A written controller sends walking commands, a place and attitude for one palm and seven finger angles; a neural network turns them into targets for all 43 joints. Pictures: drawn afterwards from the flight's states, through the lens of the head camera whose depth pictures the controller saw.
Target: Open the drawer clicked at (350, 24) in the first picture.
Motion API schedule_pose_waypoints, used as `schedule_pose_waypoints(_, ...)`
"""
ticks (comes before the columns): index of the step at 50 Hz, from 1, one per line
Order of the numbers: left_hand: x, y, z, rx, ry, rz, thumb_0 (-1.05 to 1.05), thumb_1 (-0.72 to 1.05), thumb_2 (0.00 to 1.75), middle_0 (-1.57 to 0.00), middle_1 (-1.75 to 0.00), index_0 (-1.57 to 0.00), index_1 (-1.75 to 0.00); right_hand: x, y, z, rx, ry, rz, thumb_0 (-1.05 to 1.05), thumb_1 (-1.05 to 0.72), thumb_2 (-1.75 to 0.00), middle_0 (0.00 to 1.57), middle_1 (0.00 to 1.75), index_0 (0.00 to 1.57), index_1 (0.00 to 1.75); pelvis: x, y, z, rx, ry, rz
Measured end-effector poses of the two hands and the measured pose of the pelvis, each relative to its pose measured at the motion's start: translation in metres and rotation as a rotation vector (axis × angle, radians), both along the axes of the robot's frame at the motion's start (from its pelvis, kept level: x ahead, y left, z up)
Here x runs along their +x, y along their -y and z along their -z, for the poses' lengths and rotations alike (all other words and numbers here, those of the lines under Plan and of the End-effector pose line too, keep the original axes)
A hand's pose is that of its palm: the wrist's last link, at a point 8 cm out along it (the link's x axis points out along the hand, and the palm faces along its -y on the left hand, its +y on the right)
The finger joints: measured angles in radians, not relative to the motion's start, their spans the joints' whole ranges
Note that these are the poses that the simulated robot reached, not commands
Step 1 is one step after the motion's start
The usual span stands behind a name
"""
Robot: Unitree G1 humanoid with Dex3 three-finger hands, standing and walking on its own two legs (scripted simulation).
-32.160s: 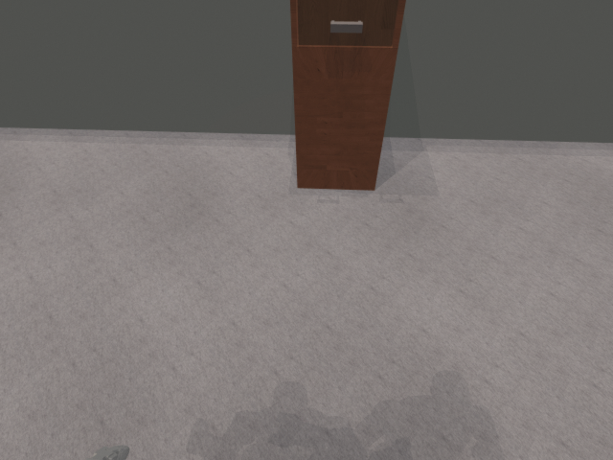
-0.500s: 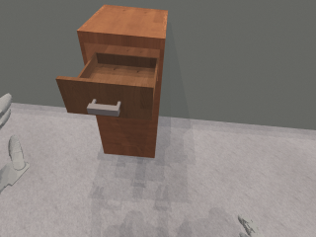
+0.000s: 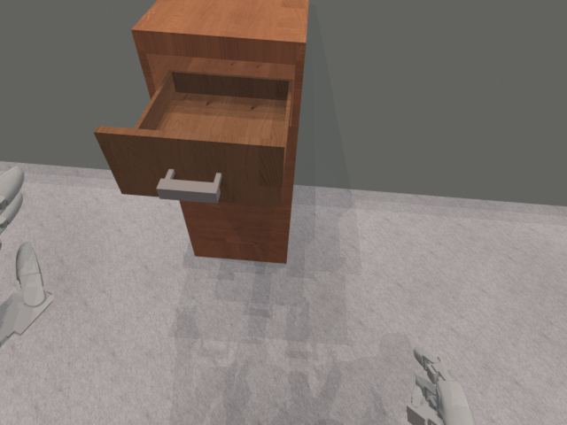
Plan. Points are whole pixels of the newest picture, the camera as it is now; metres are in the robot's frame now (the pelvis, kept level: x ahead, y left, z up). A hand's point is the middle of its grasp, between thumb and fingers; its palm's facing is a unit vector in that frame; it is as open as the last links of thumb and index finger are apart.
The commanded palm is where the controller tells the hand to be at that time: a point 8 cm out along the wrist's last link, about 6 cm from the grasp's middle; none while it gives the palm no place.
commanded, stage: stop stepping back and stand still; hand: left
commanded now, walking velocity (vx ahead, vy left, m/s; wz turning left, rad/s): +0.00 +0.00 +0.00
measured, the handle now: (192, 183) +0.52 +0.20 +0.01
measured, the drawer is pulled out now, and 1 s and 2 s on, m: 0.30 0.30 0.30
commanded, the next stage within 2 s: let the arm hang, fingers relaxed in 0.08 s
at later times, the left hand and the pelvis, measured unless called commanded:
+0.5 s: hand out of the picture +0.04 +0.18 -0.16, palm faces -0.10 -0.97 -0.21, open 7.4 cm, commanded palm none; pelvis -0.01 -0.01 +0.00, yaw +0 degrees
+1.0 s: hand out of the picture +0.06 +0.24 -0.14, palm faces +0.01 -0.93 -0.38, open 7.4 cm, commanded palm none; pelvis -0.01 -0.02 +0.01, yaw +1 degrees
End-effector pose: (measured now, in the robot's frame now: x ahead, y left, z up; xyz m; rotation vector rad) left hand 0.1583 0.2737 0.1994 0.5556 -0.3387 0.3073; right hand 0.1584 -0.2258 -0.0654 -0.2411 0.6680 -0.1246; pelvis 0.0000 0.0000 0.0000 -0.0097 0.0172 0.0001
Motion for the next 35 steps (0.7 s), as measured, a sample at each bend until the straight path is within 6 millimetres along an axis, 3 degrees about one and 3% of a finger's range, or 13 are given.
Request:
schedule_pose_waypoints(9,0.006,0.0,0.002,-0.005,-0.027,-0.007,0.01,0.89,0.89,-0.21,-0.3,-0.22,-0.3,0.007,0.006,0.0,-0.011,-0.015,0.015,0.01,-0.9,-0.9,0.21,0.3,0.2,0.3,0.005,0.0,-0.001,-0.002,-0.008,0.0)
schedule_pose_waypoints(10,0.01,-0.001,0.011,0.001,-0.05,0.001,0.01,0.89,0.89,-0.21,-0.3,-0.22,-0.3,0.008,0.008,0.003,-0.004,-0.014,0.001,0.01,-0.9,-0.9,0.2,0.3,0.2,0.3,0.004,0.0,0.0,-0.005,-0.014,-0.01)
schedule_pose_waypoints(12,0.025,-0.01,0.055,-0.034,-0.233,-0.009,0.0,0.89,0.89,-0.2,-0.3,-0.21,-0.3,0.007,0.014,0.018,0.007,-0.064,-0.029,0.01,-0.9,-0.9,0.2,0.3,0.2,0.3,0.002,-0.003,0.003,-0.003,-0.022,-0.025)
schedule_pose_waypoints(15,0.03,-0.021,0.154,-0.155,-0.644,-0.09,0.0,0.9,0.9,-0.2,-0.3,-0.21,-0.3,-0.001,0.028,0.039,0.01,-0.156,-0.02,0.01,-0.9,-0.9,0.21,0.3,0.2,0.3,-0.002,-0.004,0.008,0.012,-0.015,-0.022)
schedule_pose_waypoints(17,0.012,-0.016,0.216,-0.227,-0.914,-0.136,0.0,0.9,0.89,-0.2,-0.3,-0.2,-0.3,-0.014,0.037,0.046,0.007,-0.203,0.007,0.01,-0.9,-0.9,0.21,0.3,0.2,0.3,-0.004,-0.002,0.009,0.016,0.001,-0.014)
schedule_pose_waypoints(19,-0.018,-0.004,0.264,-0.287,-1.141,-0.154,0.0,0.9,0.89,-0.2,-0.3,-0.2,-0.3,-0.032,0.046,0.049,-0.003,-0.256,0.036,0.01,-0.9,-0.9,0.21,0.3,0.2,0.3,-0.007,0.001,0.008,0.019,0.016,-0.01)
schedule_pose_waypoints(21,-0.052,0.013,0.297,-0.341,-1.321,-0.158,0.01,0.91,0.89,-0.2,-0.3,-0.2,-0.3,-0.055,0.054,0.051,-0.021,-0.328,0.061,0.01,-0.9,-0.9,0.2,0.3,0.2,0.3,-0.009,0.004,0.006,0.019,0.03,-0.007)
schedule_pose_waypoints(23,-0.086,0.029,0.319,-0.397,-1.457,-0.161,0.01,0.91,0.89,-0.2,-0.3,-0.2,-0.3,-0.08,0.061,0.053,-0.039,-0.418,0.081,0.01,-0.9,-0.9,0.2,0.3,0.2,0.3,-0.01,0.006,0.003,0.017,0.038,-0.005)
schedule_pose_waypoints(29,-0.164,0.053,0.341,-0.528,-1.673,-0.231,0.01,0.9,0.89,-0.2,-0.3,-0.21,-0.3,-0.152,0.071,0.052,-0.072,-0.686,0.126,0.01,-0.9,-0.9,0.2,0.3,0.2,0.3,-0.012,0.012,-0.005,0.008,0.041,-0.013)
schedule_pose_waypoints(32,-0.184,0.048,0.34,-0.545,-1.714,-0.291,0.01,0.9,0.89,-0.2,-0.3,-0.21,-0.3,-0.175,0.069,0.051,-0.069,-0.761,0.145,0.01,-0.9,-0.9,0.2,0.3,0.2,0.3,-0.012,0.014,-0.007,0.006,0.043,-0.017)
schedule_pose_waypoints(35,-0.191,0.036,0.336,-0.533,-1.719,-0.346,0.01,0.9,0.89,-0.2,-0.3,-0.21,-0.3,-0.185,0.065,0.053,-0.054,-0.789,0.157,0.01,-0.9,-0.9,0.2,0.3,0.2,0.3,-0.012,0.015,-0.008,0.006,0.047,-0.019)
